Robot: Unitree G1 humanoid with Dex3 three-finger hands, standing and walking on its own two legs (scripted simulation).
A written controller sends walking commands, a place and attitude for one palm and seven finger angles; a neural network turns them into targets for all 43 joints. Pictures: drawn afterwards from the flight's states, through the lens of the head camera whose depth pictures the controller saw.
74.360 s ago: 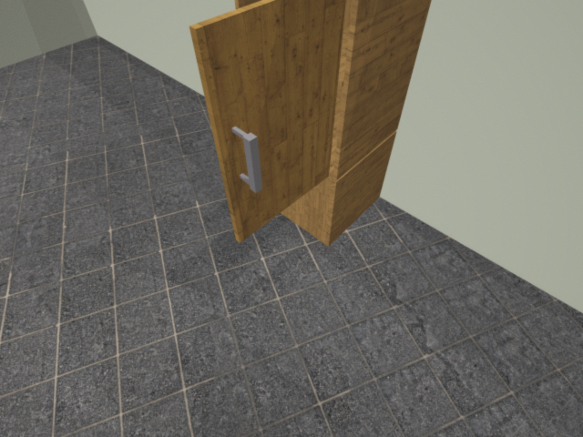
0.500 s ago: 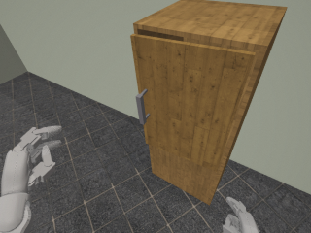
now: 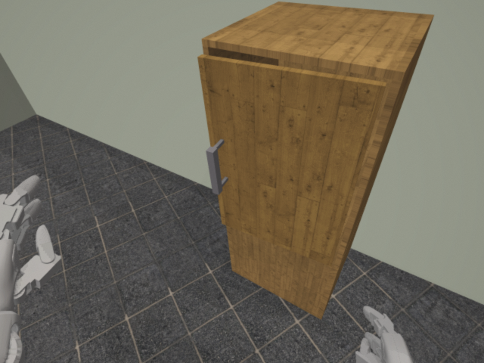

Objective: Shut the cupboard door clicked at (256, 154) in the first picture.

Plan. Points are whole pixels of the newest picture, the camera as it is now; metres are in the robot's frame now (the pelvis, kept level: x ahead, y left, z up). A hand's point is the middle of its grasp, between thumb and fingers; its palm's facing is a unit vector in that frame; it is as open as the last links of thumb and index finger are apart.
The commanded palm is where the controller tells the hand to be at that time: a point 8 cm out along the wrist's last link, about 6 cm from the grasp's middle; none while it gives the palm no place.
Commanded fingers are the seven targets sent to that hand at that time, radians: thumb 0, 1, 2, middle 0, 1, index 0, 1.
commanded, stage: step back with the hand held close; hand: left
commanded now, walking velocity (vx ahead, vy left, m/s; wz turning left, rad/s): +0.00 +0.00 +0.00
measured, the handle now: (218, 167) +0.62 +0.15 -0.04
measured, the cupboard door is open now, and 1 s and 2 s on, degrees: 4 4 4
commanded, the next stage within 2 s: stop stepping back and stand still in 1.62 s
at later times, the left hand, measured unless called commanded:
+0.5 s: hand (28, 270) +0.17 +0.29 +0.16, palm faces +0.40 -0.76 -0.51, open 7.4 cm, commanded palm +0.11 +0.33 +0.17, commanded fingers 0.00 0.90 0.90 -0.20 -0.30 -0.20 -0.30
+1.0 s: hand out of the picture +0.10 +0.29 +0.16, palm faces +0.46 -0.77 -0.44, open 7.4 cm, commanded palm +0.04 +0.33 +0.17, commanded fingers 0.00 0.90 0.90 -0.20 -0.30 -0.20 -0.30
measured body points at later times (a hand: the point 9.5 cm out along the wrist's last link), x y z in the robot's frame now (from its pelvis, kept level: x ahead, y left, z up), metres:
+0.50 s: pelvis -0.03 +0.03 -0.01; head -0.03 +0.01 +0.44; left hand +0.14 +0.33 +0.19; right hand +0.14 -0.22 -0.09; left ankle -0.01 +0.12 -0.74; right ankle -0.01 -0.11 -0.74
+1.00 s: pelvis -0.10 +0.02 -0.02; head -0.09 +0.04 +0.43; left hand +0.07 +0.33 +0.19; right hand +0.06 -0.22 -0.09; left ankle -0.01 +0.12 -0.74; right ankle -0.01 -0.11 -0.74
